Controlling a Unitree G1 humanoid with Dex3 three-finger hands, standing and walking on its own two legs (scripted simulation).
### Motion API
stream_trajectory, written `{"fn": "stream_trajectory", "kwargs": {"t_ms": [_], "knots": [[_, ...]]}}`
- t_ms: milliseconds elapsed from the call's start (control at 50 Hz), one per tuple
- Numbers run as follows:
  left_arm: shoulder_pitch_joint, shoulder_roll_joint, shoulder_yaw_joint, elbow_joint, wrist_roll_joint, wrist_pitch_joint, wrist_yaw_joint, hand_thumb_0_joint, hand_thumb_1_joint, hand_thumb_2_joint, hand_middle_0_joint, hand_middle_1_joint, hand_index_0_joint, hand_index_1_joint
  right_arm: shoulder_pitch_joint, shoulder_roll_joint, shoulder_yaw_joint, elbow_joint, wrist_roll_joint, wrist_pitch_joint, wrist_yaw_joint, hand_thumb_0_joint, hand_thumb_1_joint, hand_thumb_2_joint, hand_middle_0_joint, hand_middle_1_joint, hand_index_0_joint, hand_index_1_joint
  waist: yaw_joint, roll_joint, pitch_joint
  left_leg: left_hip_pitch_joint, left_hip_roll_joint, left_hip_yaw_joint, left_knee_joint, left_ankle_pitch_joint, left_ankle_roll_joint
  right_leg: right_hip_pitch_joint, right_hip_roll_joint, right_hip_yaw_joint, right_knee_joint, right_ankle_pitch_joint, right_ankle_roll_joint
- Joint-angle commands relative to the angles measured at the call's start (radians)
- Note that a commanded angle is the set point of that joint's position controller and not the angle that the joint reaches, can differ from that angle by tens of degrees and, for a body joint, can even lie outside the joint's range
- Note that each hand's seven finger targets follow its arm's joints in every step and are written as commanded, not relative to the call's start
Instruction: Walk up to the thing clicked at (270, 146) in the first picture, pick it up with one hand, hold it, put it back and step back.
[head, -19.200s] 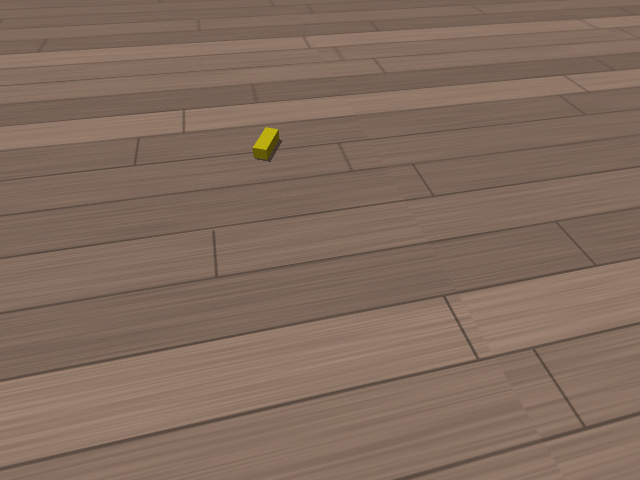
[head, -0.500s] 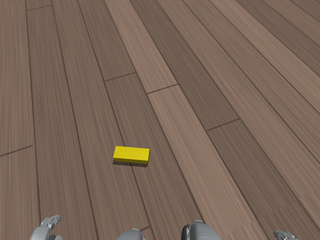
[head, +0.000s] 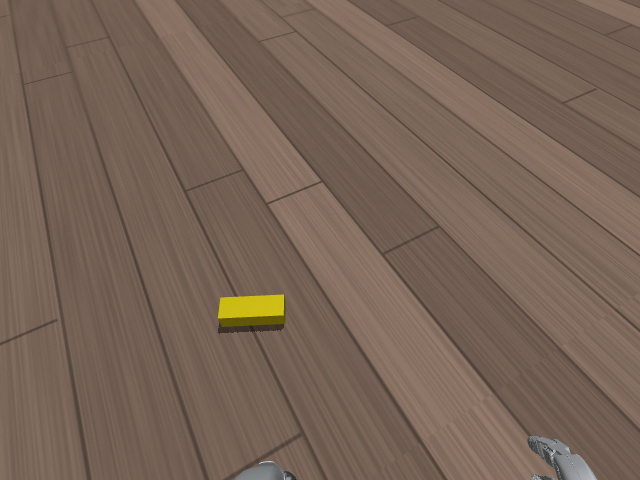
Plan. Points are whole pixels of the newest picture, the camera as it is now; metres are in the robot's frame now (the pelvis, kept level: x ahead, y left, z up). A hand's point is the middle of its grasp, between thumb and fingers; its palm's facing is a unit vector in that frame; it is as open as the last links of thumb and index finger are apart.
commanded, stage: walk up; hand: left
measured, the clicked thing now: (253, 310) +0.71 +0.26 -0.72
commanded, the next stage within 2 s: stand in 1.46 s
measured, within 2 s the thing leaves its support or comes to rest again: neither
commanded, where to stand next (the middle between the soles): +0.37 -0.01 m, yaw +4 degrees
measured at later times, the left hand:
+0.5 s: hand out of the picture +0.08 +0.27 -0.13, palm faces +0.02 -0.94 -0.33, open 7.4 cm
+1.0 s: hand out of the picture +0.07 +0.25 -0.14, palm faces +0.09 -0.94 -0.33, open 7.4 cm
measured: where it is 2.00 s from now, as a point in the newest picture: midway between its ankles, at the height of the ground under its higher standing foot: outside the picture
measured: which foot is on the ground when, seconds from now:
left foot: down 0.00-0.02, up 0.04-0.26, down 0.28-1.00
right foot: down 0.00-0.32, up 0.34-0.58, down 0.60-1.00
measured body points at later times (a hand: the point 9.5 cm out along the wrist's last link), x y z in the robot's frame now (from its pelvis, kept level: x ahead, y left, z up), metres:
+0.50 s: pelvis -0.03 +0.00 +0.02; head -0.01 +0.03 +0.46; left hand +0.07 +0.32 -0.11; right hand +0.03 -0.31 -0.09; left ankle -0.05 +0.13 -0.72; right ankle -0.01 -0.14 -0.69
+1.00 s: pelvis +0.00 -0.01 +0.02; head +0.01 +0.00 +0.46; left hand +0.06 +0.30 -0.11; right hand +0.08 -0.30 -0.11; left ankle -0.02 +0.12 -0.72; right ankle +0.02 -0.14 -0.72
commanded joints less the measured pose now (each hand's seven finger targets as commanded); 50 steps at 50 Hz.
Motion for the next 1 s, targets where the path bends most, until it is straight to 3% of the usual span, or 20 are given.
{"fn": "stream_trajectory", "kwargs": {"t_ms": [0,20,80,200,260,280,300,320,340,400,500,560,580,600,620,640,820,860,900,980], "knots": [[-0.039,0.370,0.099,-0.113,0.026,-0.025,0.014,0.000,0.900,0.900,-0.200,-0.300,-0.200,-0.300,-0.054,-0.187,-0.055,-0.066,0.005,-0.020,-0.022,0.000,-0.900,-0.900,0.200,0.300,0.200,0.300,0.053,-0.307,-0.045,-0.022,-0.085,-0.205,0.269,-0.371,-0.060,-0.324,-0.431,0.569,-0.410,-0.355,-0.271],[-0.113,0.343,0.094,-0.133,0.018,-0.030,0.015,0.000,0.900,0.900,-0.200,-0.300,-0.200,-0.300,-0.022,-0.223,-0.070,-0.046,0.008,-0.019,-0.023,0.000,-0.900,-0.900,0.200,0.300,0.200,0.300,0.014,-0.273,0.023,0.051,-0.060,-0.263,0.369,-0.316,-0.058,-0.449,-0.418,0.530,-0.418,-0.380,-0.263],[-0.146,0.217,0.071,-0.135,0.004,-0.041,0.022,0.000,0.900,0.900,-0.200,-0.300,-0.200,-0.300,0.087,-0.158,-0.040,0.014,0.022,-0.038,-0.018,0.000,-0.900,-0.900,0.200,0.300,0.200,0.300,-0.044,-0.201,-0.040,-0.032,-0.153,-0.226,0.339,-0.194,-0.047,-0.169,-0.214,0.179,-0.272,0.206,-0.132],[-0.055,0.252,0.091,-0.135,0.009,-0.034,0.004,0.000,0.900,0.900,-0.200,-0.300,-0.200,-0.300,0.077,-0.170,-0.034,0.014,0.003,-0.084,-0.021,0.000,-0.900,-0.900,0.200,0.300,0.200,0.300,0.044,-0.255,-0.119,-0.018,-0.072,-0.099,-0.019,-0.307,-0.059,0.085,-0.267,0.221,-0.211,0.106,-0.175],[-0.072,0.209,0.057,-0.148,-0.012,-0.015,-0.005,0.000,0.900,0.900,-0.200,-0.300,-0.200,-0.300,0.194,-0.157,-0.047,0.064,-0.004,-0.115,-0.033,0.000,-0.900,-0.900,0.200,0.300,0.200,0.300,-0.020,-0.155,-0.204,0.292,-0.072,-0.137,-0.349,-0.014,-0.028,-0.005,-0.199,0.118,0.028,0.354,-0.101],[-0.057,0.149,0.041,-0.158,-0.023,-0.016,-0.007,0.000,0.900,0.900,-0.200,-0.300,-0.200,-0.300,0.223,-0.210,-0.062,0.065,-0.014,-0.127,-0.039,0.000,-0.900,-0.900,0.200,0.300,0.200,0.300,-0.020,0.010,-0.247,0.406,0.084,-0.363,-0.372,0.075,0.012,-0.125,-0.114,0.055,0.186,0.262,-0.045],[-0.081,0.122,0.032,-0.155,-0.035,-0.011,-0.007,0.000,0.900,0.900,-0.200,-0.300,-0.200,-0.300,0.168,-0.271,-0.068,0.048,-0.019,-0.133,-0.038,0.000,-0.900,-0.900,0.200,0.300,0.200,0.300,-0.005,0.117,-0.201,0.437,0.237,-0.597,-0.361,0.047,0.111,-0.334,-0.017,-0.019,0.215,-0.101,-0.010],[-0.153,0.218,0.062,-0.141,-0.021,-0.008,0.003,0.000,0.900,0.900,-0.200,-0.300,-0.200,-0.300,0.195,-0.329,-0.081,0.054,-0.014,-0.129,-0.035,0.000,-0.900,-0.900,0.200,0.300,0.200,0.300,-0.059,0.076,-0.148,0.250,0.302,-0.660,-0.367,-0.116,0.221,-0.264,-0.064,0.081,0.296,-0.221,-0.018],[-0.165,0.239,0.064,-0.141,-0.023,-0.010,-0.001,0.000,0.900,0.900,-0.200,-0.300,-0.200,-0.300,0.170,-0.307,-0.082,0.052,-0.012,-0.128,-0.035,0.000,-0.900,-0.900,0.200,0.300,0.200,0.300,-0.041,0.049,-0.080,0.196,0.286,-0.607,-0.376,-0.158,0.235,-0.267,-0.081,0.092,0.331,-0.196,-0.025],[-0.130,0.195,0.051,-0.127,-0.026,-0.019,-0.014,0.000,0.900,0.900,-0.200,-0.300,-0.200,-0.300,0.146,-0.216,-0.046,0.034,-0.012,-0.137,-0.036,0.000,-0.900,-0.900,0.200,0.300,0.200,0.300,-0.015,0.095,-0.059,0.273,0.138,-0.368,-0.335,0.052,0.123,-0.320,-0.081,0.076,0.253,-0.073,-0.024],[-0.169,0.172,0.045,-0.112,-0.021,-0.031,-0.019,0.000,0.900,0.900,-0.200,-0.300,-0.200,-0.300,0.174,-0.235,-0.051,0.027,-0.007,-0.122,-0.033,0.000,-0.900,-0.900,0.200,0.300,0.200,0.300,-0.049,0.137,-0.117,0.257,0.121,-0.277,-0.253,0.273,0.124,-0.174,-0.052,-0.027,0.055,-0.026,-0.013],[-0.085,0.162,0.046,-0.053,-0.023,-0.044,-0.008,0.000,0.900,0.900,-0.200,-0.300,-0.200,-0.300,0.099,-0.205,-0.031,0.005,0.011,-0.104,-0.032,0.000,-0.900,-0.900,0.200,0.300,0.200,0.300,0.015,0.092,-0.168,0.130,0.067,-0.190,-0.112,0.248,0.063,0.063,-0.025,-0.063,-0.178,0.206,-0.018],[-0.062,0.191,0.056,-0.038,-0.017,-0.051,-0.002,0.000,0.900,0.900,-0.200,-0.300,-0.200,-0.300,0.097,-0.164,-0.020,0.000,0.021,-0.099,-0.034,0.000,-0.900,-0.900,0.200,0.300,0.200,0.300,0.028,0.022,-0.199,0.057,0.038,-0.182,-0.043,0.186,0.025,0.168,-0.066,0.010,-0.188,0.279,-0.034],[-0.036,0.247,0.068,-0.034,-0.008,-0.058,0.005,0.000,0.900,0.900,-0.200,-0.300,-0.200,-0.300,0.101,-0.126,-0.008,-0.012,0.031,-0.098,-0.036,0.000,-0.900,-0.900,0.200,0.300,0.200,0.300,0.033,-0.140,-0.229,-0.035,-0.041,-0.160,0.082,0.025,-0.020,0.219,-0.218,0.240,-0.228,0.326,-0.084],[-0.083,0.286,0.068,-0.054,-0.013,-0.061,0.004,0.000,0.900,0.900,-0.200,-0.300,-0.200,-0.300,0.119,-0.107,0.000,-0.010,0.030,-0.088,-0.042,0.000,-0.900,-0.900,0.200,0.300,0.200,0.300,0.019,-0.221,-0.224,-0.035,-0.099,-0.148,0.159,-0.323,-0.033,0.112,-0.379,0.425,-0.321,0.189,-0.176],[-0.177,0.305,0.067,-0.079,-0.010,-0.058,-0.001,0.000,0.900,0.900,-0.200,-0.300,-0.200,-0.300,0.155,-0.166,-0.020,0.027,0.020,-0.079,-0.043,0.000,-0.900,-0.900,0.200,0.300,0.200,0.300,-0.009,-0.200,-0.182,0.076,-0.068,-0.169,0.243,-0.412,-0.038,-0.072,-0.426,0.460,-0.329,0.038,-0.246],[-0.240,0.229,0.043,-0.065,-0.022,-0.041,-0.010,0.000,0.900,0.900,-0.200,-0.300,-0.200,-0.300,0.206,-0.142,-0.016,0.128,0.002,-0.104,-0.028,0.000,-0.900,-0.900,0.200,0.300,0.200,0.300,-0.041,-0.234,-0.193,0.236,-0.069,-0.077,-0.212,-0.086,-0.042,-0.076,-0.239,0.141,-0.190,0.215,-0.111],[-0.227,0.171,0.022,-0.068,-0.035,-0.037,-0.012,0.000,0.900,0.900,-0.200,-0.300,-0.200,-0.300,0.182,-0.177,-0.028,0.133,-0.010,-0.112,-0.035,0.000,-0.900,-0.900,0.200,0.300,0.200,0.300,-0.036,-0.126,-0.226,0.324,0.028,-0.223,-0.291,0.078,-0.014,-0.125,-0.182,0.084,-0.098,0.271,-0.048],[-0.195,0.160,0.020,-0.026,-0.051,-0.032,-0.010,0.000,0.900,0.900,-0.200,-0.300,-0.200,-0.300,0.032,-0.237,-0.026,0.107,-0.003,-0.116,-0.030,0.000,-0.900,-0.900,0.200,0.300,0.200,0.300,0.026,-0.013,-0.192,0.175,0.153,-0.339,-0.309,-0.002,0.071,-0.050,-0.085,0.002,-0.103,0.048,-0.006],[-0.206,0.201,0.026,0.001,-0.036,-0.053,-0.008,0.000,0.900,0.900,-0.200,-0.300,-0.200,-0.300,0.029,-0.173,-0.003,0.124,0.002,-0.111,-0.025,0.000,-0.900,-0.900,0.200,0.300,0.200,0.300,0.000,-0.010,-0.177,0.141,0.035,-0.193,-0.260,0.072,-0.005,0.060,-0.155,0.072,-0.177,0.293,-0.034]]}}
